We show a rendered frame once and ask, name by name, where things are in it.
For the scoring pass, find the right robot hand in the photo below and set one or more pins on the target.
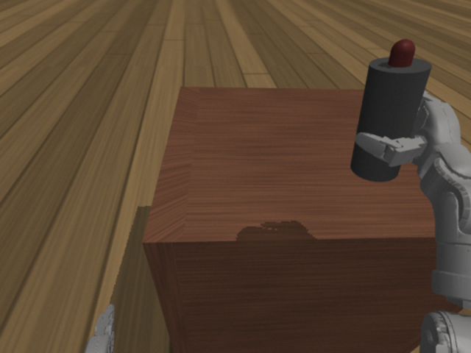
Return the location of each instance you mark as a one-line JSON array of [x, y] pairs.
[[436, 123]]

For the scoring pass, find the right robot arm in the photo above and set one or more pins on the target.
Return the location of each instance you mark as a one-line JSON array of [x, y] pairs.
[[445, 173]]

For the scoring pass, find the left robot hand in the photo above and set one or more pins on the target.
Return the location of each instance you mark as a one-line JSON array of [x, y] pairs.
[[103, 340]]

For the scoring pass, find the bottle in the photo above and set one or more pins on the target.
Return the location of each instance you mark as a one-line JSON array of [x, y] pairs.
[[392, 96]]

